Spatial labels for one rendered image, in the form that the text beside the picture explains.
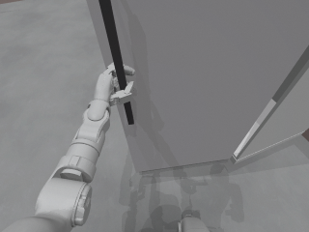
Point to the fridge door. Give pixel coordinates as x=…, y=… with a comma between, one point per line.
x=205, y=70

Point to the handle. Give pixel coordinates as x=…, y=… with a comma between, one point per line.
x=112, y=36

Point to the left robot forearm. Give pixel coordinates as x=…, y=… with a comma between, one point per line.
x=79, y=163

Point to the left robot upper arm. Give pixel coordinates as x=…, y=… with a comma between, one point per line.
x=63, y=204

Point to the robot left hand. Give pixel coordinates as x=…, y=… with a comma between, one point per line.
x=108, y=84

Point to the right robot thigh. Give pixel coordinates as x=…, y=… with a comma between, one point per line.
x=192, y=224

